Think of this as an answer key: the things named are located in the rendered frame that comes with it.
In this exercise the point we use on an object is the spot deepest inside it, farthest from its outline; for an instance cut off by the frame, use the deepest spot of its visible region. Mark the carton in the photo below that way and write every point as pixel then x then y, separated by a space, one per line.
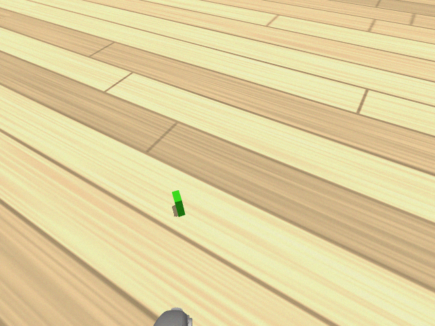
pixel 178 203

